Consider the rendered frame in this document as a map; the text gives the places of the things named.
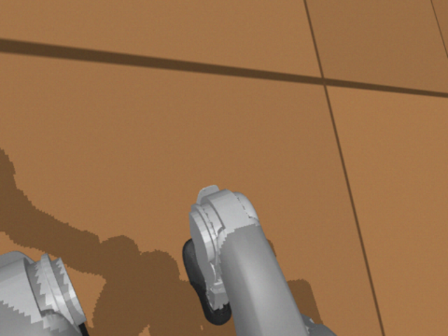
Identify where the right robot hand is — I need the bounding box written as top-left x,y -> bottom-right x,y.
300,313 -> 337,336

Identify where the right robot foot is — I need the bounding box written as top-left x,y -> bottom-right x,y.
182,238 -> 232,326

